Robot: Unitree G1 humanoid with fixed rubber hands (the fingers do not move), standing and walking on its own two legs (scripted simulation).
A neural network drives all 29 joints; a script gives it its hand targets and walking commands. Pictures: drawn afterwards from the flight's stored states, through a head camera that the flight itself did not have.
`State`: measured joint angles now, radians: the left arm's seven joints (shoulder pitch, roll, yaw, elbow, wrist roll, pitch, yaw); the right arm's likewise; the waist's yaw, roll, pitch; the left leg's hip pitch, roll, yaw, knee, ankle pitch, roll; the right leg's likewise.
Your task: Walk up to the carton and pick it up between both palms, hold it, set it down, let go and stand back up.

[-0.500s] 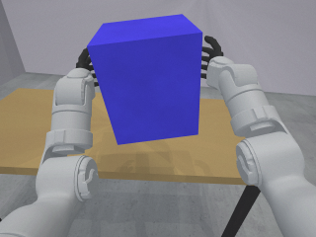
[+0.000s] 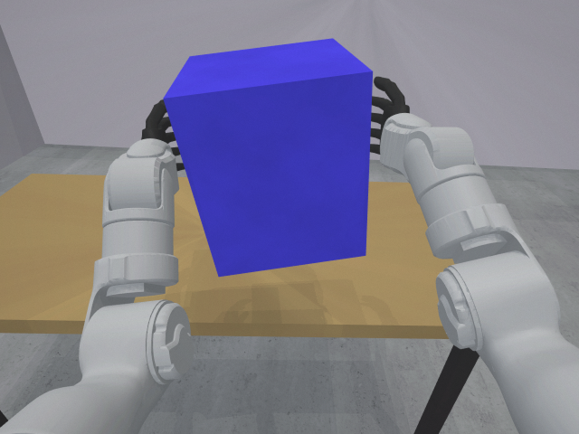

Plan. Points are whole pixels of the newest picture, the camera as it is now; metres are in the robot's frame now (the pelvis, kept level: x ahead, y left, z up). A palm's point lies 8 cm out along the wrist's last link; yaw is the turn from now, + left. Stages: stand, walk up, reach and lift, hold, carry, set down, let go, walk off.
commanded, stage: hold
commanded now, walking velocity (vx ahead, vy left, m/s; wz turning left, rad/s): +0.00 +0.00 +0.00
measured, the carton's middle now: (276, 155) +0.40 +0.00 +0.27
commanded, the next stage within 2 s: none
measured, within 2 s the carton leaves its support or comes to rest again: neither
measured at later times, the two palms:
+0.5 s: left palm (159, 150) +0.36 +0.15 +0.30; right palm (399, 125) +0.35 -0.15 +0.33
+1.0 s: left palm (157, 149) +0.36 +0.15 +0.30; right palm (395, 125) +0.35 -0.14 +0.33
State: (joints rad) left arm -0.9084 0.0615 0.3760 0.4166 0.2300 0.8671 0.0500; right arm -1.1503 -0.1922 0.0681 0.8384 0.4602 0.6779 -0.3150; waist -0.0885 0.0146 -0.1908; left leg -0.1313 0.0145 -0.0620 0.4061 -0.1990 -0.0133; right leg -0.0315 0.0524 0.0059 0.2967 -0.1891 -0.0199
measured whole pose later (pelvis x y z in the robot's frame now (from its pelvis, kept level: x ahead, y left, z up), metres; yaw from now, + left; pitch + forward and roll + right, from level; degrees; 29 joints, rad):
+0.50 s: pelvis -0.01 -0.01 +0.00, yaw +1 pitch -3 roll -1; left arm -0.97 0.10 0.35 0.52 0.22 0.84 0.04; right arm -1.20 -0.18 0.03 0.91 0.43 0.67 -0.31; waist -0.10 0.00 -0.21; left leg -0.17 0.02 -0.08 0.40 -0.18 -0.03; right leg -0.07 0.06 0.00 0.30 -0.17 -0.03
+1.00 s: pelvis -0.01 +0.00 +0.00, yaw +1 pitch -3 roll -2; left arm -0.98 0.11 0.33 0.53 0.20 0.84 0.05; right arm -1.21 -0.19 0.02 0.92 0.43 0.67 -0.31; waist -0.10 -0.01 -0.21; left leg -0.18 0.01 -0.09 0.41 -0.18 -0.02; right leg -0.07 0.06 0.00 0.29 -0.17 -0.03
